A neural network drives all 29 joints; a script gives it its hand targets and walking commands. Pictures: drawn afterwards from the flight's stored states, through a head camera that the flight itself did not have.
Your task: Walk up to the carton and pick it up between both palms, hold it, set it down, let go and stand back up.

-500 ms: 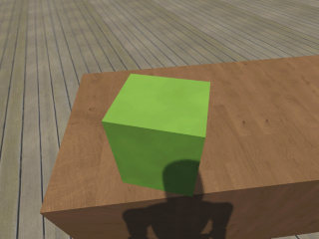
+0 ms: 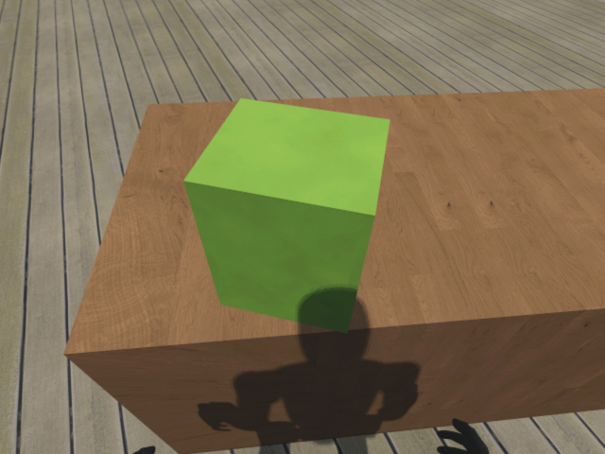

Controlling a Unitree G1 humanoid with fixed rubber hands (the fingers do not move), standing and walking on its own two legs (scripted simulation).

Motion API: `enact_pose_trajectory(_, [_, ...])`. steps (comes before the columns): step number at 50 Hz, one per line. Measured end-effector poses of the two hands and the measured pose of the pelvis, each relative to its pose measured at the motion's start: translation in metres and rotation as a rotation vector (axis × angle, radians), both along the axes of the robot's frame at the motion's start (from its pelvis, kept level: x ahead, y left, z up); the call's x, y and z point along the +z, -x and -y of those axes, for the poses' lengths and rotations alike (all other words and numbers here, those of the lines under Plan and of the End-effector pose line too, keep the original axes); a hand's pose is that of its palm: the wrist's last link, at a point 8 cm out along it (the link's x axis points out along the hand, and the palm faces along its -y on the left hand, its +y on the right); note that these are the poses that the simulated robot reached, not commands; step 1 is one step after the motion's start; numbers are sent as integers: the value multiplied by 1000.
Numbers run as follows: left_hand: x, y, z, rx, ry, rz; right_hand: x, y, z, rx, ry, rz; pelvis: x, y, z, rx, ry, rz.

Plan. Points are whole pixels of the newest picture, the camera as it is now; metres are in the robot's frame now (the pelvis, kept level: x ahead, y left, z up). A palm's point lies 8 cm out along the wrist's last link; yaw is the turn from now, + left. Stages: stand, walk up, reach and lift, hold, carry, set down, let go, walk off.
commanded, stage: reach and lift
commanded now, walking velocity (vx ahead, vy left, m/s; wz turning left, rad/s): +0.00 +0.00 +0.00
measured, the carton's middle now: (296, 221) +0.44 +0.03 +0.08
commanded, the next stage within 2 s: none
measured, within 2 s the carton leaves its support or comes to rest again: neither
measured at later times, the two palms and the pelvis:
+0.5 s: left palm (93, 447) +0.18 +0.28 -0.04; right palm (464, 452) +0.16 -0.17 -0.04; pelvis +0.03 +0.02 +0.01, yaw -1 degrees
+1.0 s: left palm (75, 413) +0.21 +0.29 +0.00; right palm (450, 428) +0.18 -0.15 -0.01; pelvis +0.05 +0.03 +0.01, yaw +1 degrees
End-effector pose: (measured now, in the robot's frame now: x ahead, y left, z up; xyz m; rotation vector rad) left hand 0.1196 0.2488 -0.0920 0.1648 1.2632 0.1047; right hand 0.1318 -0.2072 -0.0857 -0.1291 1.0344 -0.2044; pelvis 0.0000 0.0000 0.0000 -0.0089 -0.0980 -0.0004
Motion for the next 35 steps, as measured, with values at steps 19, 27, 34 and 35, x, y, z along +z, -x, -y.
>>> enact_pose_trajectory(19, [50, -55, -29, -33, 23, 282, 41, -20, -39, -69, -43, 190, 11, -16, -11, -14, -3, -23])
enact_pose_trajectory(27, [48, -61, -29, -22, 58, 330, 53, -32, -37, -74, -13, 211, 13, -34, -17, -8, 3, -45])
enact_pose_trajectory(34, [62, -78, -37, -41, 49, 428, 63, -48, -46, -93, -22, 282, 13, -46, -22, 2, 10, -65])
enact_pose_trajectory(35, [65, -80, -38, -48, 47, 442, 64, -50, -47, -97, -23, 294, 13, -48, -22, 3, 11, -66])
